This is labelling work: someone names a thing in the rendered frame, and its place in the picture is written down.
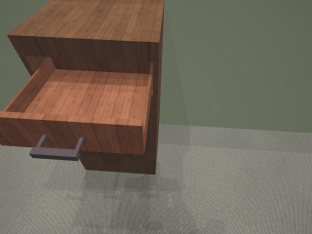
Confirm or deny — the drawer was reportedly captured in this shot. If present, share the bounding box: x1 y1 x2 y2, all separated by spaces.
0 57 153 155

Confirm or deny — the handle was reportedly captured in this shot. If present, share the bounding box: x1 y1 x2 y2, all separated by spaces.
29 135 85 161

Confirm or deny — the cabinet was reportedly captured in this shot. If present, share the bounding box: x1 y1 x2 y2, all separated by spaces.
7 0 165 175

